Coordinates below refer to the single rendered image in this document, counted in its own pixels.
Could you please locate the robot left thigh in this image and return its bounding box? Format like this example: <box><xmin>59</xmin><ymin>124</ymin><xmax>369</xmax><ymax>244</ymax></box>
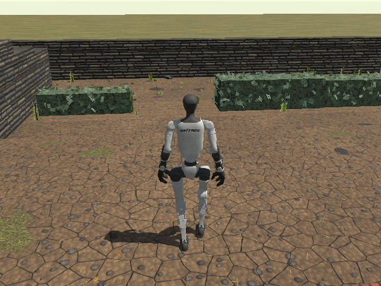
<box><xmin>170</xmin><ymin>167</ymin><xmax>186</xmax><ymax>213</ymax></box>

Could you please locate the left robot upper arm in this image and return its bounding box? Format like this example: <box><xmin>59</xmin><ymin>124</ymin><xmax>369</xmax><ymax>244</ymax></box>
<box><xmin>163</xmin><ymin>120</ymin><xmax>178</xmax><ymax>153</ymax></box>

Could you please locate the robot left hand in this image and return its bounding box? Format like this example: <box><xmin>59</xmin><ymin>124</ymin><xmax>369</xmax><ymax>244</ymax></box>
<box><xmin>158</xmin><ymin>169</ymin><xmax>170</xmax><ymax>184</ymax></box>

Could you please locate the right robot forearm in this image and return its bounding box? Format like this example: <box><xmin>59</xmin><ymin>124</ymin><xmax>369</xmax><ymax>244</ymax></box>
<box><xmin>212</xmin><ymin>145</ymin><xmax>224</xmax><ymax>172</ymax></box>

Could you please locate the robot right shin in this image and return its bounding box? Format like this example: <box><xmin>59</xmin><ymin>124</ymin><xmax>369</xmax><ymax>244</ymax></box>
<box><xmin>198</xmin><ymin>190</ymin><xmax>207</xmax><ymax>228</ymax></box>

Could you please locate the right robot upper arm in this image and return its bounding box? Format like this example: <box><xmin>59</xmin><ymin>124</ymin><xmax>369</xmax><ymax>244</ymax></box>
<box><xmin>203</xmin><ymin>120</ymin><xmax>218</xmax><ymax>153</ymax></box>

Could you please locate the robot right hand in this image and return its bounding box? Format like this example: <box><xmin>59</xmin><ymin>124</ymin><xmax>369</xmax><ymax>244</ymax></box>
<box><xmin>211</xmin><ymin>171</ymin><xmax>225</xmax><ymax>186</ymax></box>

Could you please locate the left robot forearm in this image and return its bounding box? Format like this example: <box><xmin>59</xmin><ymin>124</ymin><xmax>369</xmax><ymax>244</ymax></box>
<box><xmin>158</xmin><ymin>145</ymin><xmax>170</xmax><ymax>171</ymax></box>

